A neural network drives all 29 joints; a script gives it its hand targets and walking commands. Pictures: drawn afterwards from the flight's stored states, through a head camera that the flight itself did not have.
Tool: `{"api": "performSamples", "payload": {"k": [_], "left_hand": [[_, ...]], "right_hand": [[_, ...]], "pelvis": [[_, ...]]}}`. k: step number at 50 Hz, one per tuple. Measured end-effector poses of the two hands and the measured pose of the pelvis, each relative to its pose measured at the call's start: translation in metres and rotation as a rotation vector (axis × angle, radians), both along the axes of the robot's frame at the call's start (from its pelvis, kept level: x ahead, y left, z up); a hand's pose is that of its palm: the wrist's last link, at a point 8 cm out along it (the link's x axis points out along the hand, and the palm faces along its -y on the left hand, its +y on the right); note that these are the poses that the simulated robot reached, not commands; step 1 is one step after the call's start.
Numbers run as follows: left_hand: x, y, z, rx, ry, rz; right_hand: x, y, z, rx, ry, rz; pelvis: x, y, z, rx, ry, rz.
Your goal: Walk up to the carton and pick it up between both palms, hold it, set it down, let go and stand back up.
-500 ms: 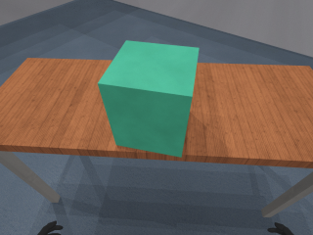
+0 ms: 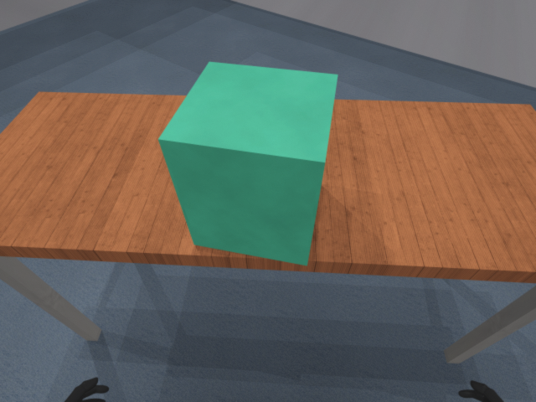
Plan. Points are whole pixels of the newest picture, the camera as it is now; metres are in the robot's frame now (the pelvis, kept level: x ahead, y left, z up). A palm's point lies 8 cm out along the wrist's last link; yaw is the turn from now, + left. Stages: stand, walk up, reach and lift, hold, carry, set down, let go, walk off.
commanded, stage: walk up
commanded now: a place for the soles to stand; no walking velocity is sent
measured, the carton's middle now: (259, 167) +0.48 +0.04 +0.08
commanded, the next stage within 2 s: none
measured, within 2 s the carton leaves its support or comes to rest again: neither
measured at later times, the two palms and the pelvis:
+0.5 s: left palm out of the picture +0.12 +0.31 -0.07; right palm out of the picture +0.11 -0.31 -0.08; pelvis +0.00 +0.00 +0.00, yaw +0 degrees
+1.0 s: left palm out of the picture +0.11 +0.30 -0.07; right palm out of the picture +0.10 -0.33 -0.09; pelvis -0.01 -0.02 +0.00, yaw -1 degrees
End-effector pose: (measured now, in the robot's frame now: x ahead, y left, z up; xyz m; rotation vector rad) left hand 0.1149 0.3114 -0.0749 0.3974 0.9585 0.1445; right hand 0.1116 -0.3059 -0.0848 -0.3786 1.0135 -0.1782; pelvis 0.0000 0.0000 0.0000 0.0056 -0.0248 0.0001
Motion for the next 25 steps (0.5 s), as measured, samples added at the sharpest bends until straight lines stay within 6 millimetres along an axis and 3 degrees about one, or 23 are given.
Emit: {"api": "performSamples", "payload": {"k": [25], "left_hand": [[0.0014, -0.0015, 0.0022, 0.004, -0.018, -0.005]], "right_hand": [[-0.0021, -0.0047, 0.0036, -0.009, -0.024, -0.009]], "pelvis": [[-0.0029, -0.0032, -0.0003, -0.002, -0.006, -0.006]]}}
